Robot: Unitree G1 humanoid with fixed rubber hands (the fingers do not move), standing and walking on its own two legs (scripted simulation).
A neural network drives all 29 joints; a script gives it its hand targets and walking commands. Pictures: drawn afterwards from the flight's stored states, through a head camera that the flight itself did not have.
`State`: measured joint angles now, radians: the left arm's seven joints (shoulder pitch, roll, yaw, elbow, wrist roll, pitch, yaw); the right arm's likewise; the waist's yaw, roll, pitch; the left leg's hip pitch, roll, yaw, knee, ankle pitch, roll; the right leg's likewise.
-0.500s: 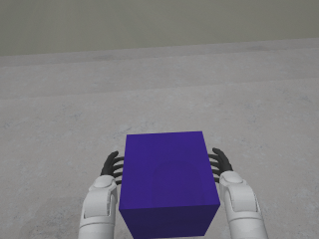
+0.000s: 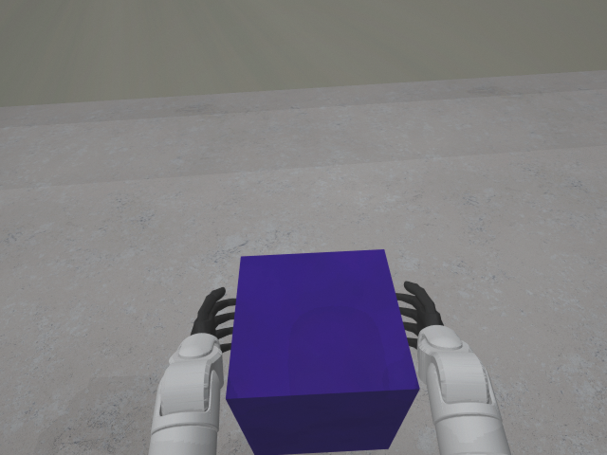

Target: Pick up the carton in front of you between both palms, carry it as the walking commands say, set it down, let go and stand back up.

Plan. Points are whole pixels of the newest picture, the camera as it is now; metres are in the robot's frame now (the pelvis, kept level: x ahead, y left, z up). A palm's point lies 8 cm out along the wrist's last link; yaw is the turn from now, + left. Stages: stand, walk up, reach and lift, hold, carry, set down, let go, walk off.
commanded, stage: hold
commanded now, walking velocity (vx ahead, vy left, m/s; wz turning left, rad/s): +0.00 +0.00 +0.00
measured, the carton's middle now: (317, 356) +0.30 +0.00 -0.04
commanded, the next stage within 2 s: set down in 0.36 s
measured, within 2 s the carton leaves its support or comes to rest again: neither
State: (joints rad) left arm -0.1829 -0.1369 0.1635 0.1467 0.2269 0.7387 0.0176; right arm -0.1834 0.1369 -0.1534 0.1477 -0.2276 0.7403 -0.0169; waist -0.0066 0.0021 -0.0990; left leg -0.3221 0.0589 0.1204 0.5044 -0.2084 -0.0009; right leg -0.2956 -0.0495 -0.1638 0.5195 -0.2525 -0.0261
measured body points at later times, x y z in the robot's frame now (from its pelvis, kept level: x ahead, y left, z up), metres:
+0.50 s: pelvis -0.02 +0.01 +0.00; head -0.06 +0.02 +0.45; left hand +0.29 +0.14 +0.04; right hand +0.26 -0.16 +0.04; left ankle +0.03 +0.12 -0.74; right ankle +0.01 -0.10 -0.74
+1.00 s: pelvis -0.04 +0.02 -0.06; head +0.14 +0.01 +0.35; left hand +0.36 +0.16 -0.14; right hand +0.35 -0.14 -0.14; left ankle +0.03 +0.12 -0.74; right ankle +0.02 -0.09 -0.74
